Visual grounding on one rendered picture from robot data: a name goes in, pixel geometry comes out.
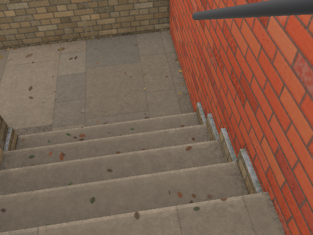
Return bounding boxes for stairs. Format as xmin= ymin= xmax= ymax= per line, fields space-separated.
xmin=0 ymin=112 xmax=248 ymax=233

